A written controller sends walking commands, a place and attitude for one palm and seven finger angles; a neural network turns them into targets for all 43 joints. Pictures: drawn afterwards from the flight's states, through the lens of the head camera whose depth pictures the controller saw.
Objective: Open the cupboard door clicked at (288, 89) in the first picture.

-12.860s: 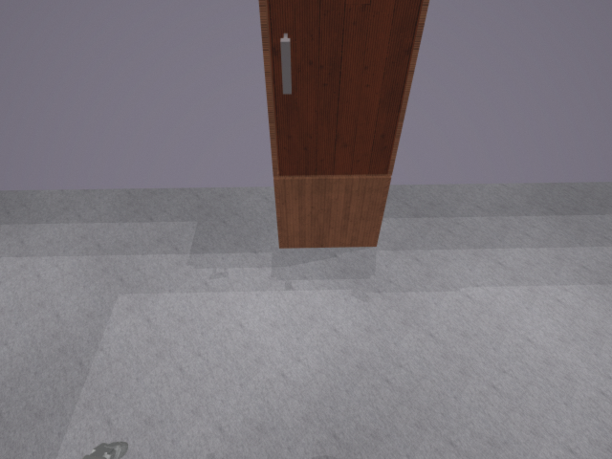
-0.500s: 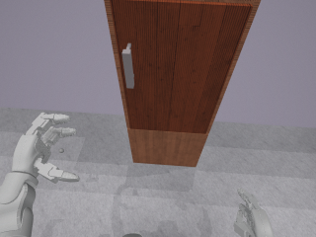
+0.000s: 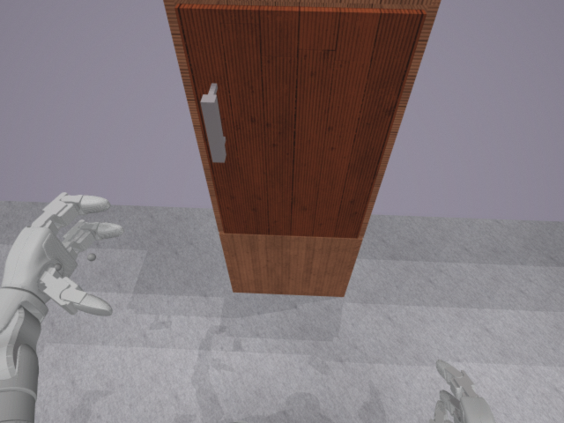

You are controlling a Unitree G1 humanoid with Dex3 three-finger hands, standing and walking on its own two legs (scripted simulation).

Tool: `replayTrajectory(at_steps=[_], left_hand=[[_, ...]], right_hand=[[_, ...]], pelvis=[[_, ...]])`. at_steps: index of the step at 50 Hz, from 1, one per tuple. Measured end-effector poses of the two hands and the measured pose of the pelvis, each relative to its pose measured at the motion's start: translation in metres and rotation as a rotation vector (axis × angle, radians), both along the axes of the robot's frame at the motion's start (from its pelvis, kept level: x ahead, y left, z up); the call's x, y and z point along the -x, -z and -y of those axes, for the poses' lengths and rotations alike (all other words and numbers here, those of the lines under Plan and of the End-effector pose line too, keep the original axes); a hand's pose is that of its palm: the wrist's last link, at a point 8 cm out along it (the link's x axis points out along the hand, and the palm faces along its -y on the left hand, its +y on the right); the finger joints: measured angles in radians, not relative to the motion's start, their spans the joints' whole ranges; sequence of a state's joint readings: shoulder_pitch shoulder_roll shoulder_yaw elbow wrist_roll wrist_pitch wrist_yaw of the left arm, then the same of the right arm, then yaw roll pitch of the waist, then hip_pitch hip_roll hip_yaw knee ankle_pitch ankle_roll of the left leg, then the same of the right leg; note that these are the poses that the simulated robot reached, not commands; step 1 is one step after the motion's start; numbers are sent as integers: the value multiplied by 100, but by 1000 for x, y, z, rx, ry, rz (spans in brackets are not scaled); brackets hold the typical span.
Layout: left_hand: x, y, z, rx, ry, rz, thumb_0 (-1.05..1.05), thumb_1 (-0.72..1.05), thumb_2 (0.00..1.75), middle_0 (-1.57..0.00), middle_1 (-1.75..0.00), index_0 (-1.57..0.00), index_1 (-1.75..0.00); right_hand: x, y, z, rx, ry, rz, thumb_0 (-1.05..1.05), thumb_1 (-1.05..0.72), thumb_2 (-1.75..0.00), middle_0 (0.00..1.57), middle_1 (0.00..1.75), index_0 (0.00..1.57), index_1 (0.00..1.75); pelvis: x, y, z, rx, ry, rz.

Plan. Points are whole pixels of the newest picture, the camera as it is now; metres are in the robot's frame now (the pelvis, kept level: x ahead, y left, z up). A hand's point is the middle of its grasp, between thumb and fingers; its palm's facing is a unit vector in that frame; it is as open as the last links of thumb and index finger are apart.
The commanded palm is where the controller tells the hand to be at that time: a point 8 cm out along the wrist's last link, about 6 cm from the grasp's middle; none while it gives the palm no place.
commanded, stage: raise the hand with hooked fingers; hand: left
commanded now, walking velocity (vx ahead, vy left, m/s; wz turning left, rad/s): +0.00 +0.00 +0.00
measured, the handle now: (216, 123) +0.61 +0.18 +0.08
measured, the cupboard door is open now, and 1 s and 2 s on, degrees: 0 0 0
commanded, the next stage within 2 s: move the hooked fingers beside the handle in 0.28 s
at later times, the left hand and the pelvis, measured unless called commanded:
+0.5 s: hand (97, 253) +0.29 +0.26 +0.10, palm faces +0.05 -1.00 -0.01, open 14.0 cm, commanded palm +0.28 +0.31 +0.10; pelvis +0.00 -0.01 +0.00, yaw +0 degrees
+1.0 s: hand (127, 203) +0.38 +0.26 +0.10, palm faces +0.02 -1.00 +0.00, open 14.0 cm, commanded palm +0.36 +0.30 +0.09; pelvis +0.00 +0.00 -0.01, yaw -1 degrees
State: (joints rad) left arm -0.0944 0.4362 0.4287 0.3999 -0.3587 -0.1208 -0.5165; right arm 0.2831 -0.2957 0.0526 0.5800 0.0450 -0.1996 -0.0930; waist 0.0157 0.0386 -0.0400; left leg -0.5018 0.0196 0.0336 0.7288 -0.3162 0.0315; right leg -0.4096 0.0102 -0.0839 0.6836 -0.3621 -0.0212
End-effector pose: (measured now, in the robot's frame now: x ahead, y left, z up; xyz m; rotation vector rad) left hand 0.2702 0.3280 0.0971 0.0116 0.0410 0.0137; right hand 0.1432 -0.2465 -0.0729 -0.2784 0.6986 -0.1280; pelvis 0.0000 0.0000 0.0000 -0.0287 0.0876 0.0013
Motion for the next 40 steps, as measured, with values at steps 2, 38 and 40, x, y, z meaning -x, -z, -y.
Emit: replayTrajectory(at_steps=[2, 38, 40], left_hand=[[1, 3, 3, -1, -13, 7, -1, -50, 30, -30, -120, -30, -120], [-55, -5, 17, 11, -2, 50, -1, -50, 30, -30, -120, -30, -120], [-63, -6, 16, 15, -2, 55, -1, -50, 30, -30, -120, -30, -120]], right_hand=[[1, -1, 3, 4, 1, 0, 2, -90, -90, 20, 30, 20, 30], [19, 12, 8, 9, 31, -66, 2, -90, -90, 20, 30, 20, 30], [26, 13, 9, 11, 46, -87, 2, -90, -90, 20, 30, 20, 30]], pelvis=[[1, 0, 2, -1, 2, 0], [9, 5, 6, 1, 1, -25], [7, 6, 5, 0, 6, -31]])
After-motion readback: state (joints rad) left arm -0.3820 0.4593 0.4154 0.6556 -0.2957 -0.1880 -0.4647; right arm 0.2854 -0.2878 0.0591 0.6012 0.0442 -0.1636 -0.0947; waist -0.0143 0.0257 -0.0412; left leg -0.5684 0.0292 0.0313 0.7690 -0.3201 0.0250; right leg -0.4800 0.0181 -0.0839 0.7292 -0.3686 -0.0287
